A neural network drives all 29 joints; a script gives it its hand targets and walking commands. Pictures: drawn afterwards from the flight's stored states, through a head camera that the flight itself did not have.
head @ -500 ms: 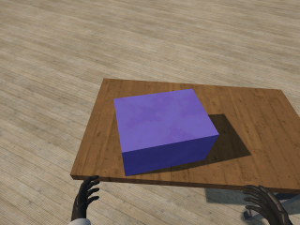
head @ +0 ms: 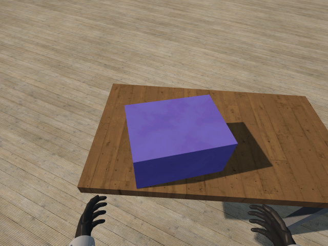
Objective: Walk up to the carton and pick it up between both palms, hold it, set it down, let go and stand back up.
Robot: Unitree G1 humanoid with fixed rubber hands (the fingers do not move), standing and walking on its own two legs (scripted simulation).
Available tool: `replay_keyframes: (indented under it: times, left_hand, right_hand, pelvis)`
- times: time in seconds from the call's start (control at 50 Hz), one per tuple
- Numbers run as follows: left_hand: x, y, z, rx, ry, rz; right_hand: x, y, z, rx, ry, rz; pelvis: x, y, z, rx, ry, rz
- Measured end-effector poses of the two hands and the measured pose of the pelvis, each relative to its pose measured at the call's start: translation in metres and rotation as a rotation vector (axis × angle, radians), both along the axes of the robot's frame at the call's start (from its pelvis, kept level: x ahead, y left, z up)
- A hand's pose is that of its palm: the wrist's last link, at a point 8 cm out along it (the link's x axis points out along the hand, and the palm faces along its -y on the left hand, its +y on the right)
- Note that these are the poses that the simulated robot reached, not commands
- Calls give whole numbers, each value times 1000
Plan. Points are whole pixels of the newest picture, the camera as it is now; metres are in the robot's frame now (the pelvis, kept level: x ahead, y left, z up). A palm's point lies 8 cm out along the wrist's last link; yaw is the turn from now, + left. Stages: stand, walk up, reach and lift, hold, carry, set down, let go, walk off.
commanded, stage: set down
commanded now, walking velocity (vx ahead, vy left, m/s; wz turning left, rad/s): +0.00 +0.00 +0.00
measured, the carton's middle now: (174, 139) +0.45 -0.02 -0.06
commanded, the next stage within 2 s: let go in 1.32 s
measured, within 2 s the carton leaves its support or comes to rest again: neither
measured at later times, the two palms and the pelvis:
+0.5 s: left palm (77, 234) +0.16 +0.22 -0.06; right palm (265, 243) +0.16 -0.24 -0.07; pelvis +0.01 +0.01 +0.00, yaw +0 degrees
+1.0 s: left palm (72, 229) +0.17 +0.23 -0.07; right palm (256, 245) +0.16 -0.22 -0.08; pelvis +0.01 +0.01 +0.00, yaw +0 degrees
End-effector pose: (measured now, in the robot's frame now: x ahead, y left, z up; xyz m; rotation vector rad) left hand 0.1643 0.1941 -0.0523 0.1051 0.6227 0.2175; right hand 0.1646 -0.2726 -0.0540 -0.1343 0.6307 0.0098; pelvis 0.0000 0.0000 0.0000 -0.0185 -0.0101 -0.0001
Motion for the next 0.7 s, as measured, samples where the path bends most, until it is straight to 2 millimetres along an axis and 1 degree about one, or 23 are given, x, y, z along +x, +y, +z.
replay_keyframes:
  times: [0.16, 0.24, 0.3, 0.36, 0.46, 0.58, 0.7]
  left_hand:
    - [-2, 6, -7, 1, 39, -17]
    - [-5, 12, -10, 3, 64, -18]
    - [-4, 15, -6, 8, 49, -18]
    - [-6, 17, -10, 4, 81, -28]
    - [-4, 20, -11, 1, 92, -43]
    - [-4, 28, -14, 6, 133, -54]
    - [0, 33, -10, 17, 139, -72]
  right_hand:
    - [3, 11, -2, -17, 1, -4]
    - [0, 18, -5, -22, 14, -11]
    - [-3, 22, -9, -16, 28, -17]
    - [-7, 26, -14, -16, 52, -23]
    - [-6, 33, -13, -26, 40, -28]
    - [-7, 36, -16, -48, 58, -53]
    - [-8, 40, -15, -48, 53, -68]
  pelvis:
    - [2, 0, 0, -1, -16, 8]
    - [3, 2, 1, -1, -23, 9]
    - [5, 3, 1, -4, -25, 8]
    - [6, 5, 2, -5, -32, 9]
    - [5, 8, 2, -4, -37, 8]
    - [6, 11, 3, -7, -50, 2]
    - [9, 14, 3, -6, -55, -5]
